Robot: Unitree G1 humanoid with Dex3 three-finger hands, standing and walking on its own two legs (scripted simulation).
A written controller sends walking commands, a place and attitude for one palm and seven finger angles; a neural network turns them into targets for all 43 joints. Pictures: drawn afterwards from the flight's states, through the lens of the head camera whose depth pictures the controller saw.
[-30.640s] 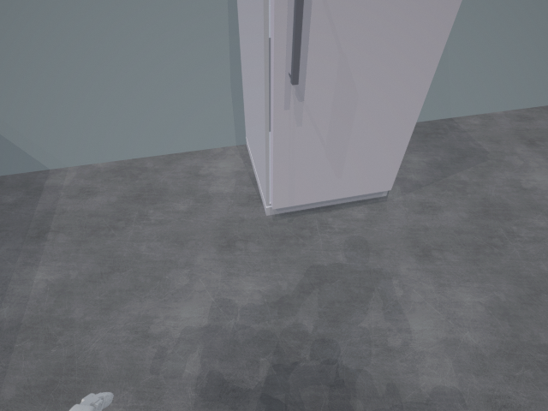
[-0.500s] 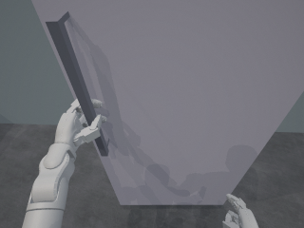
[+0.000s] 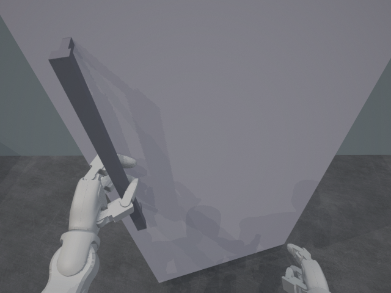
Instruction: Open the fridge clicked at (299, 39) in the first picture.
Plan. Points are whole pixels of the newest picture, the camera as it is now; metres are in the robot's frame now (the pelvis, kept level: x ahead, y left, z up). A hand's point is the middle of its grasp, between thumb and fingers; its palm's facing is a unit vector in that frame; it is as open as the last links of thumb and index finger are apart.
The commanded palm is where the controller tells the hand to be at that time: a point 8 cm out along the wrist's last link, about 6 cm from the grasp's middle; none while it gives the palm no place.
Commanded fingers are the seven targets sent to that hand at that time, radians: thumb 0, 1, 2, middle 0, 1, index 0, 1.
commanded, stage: walk backward, drawing the door open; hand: left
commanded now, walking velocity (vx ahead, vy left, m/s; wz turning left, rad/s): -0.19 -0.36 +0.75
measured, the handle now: (115, 162) +0.30 +0.15 +0.17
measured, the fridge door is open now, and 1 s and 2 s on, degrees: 17 46 76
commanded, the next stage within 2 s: stop walking and hold the door back in 1.70 s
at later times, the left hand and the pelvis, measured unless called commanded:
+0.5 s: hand (167, 289) +0.12 +0.04 +0.12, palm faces +0.15 -0.97 -0.20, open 6.5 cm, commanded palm +0.08 +0.08 +0.13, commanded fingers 0.00 0.90 0.90 -0.45 -1.40 -0.45 -1.40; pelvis -0.08 -0.09 -0.02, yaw +17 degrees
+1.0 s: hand out of the picture +0.04 -0.05 +0.12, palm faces +0.60 -0.78 -0.19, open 6.5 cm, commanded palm -0.01 -0.03 +0.13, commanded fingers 0.00 0.90 0.90 -0.45 -1.40 -0.45 -1.40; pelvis -0.08 -0.32 -0.01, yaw +43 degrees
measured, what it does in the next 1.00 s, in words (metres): steps to the right, turning left: left foot, then right foot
